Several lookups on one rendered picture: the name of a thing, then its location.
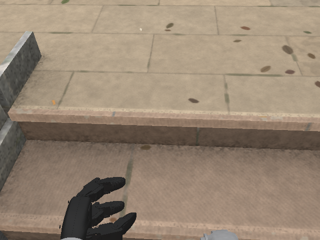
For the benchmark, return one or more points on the robot right thigh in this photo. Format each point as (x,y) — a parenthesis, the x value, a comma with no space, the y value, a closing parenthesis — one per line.
(222,234)

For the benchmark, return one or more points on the robot left hand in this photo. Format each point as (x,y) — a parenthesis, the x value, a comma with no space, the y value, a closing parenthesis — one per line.
(81,215)

